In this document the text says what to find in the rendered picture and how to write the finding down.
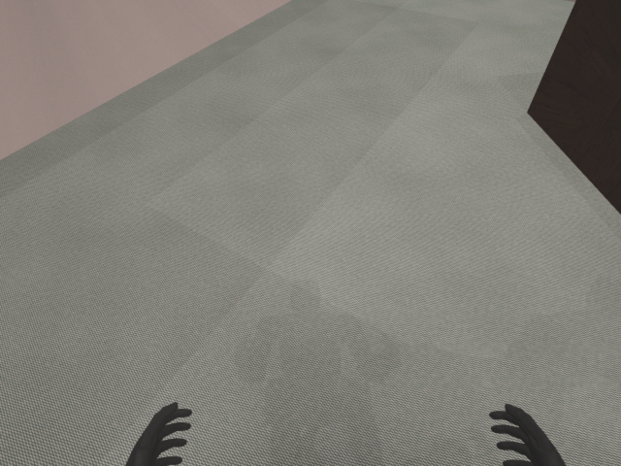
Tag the pedestal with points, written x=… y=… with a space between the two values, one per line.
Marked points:
x=578 y=101

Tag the robot left hand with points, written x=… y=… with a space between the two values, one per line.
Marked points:
x=150 y=444

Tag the robot right hand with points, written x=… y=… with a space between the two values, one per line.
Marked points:
x=538 y=448

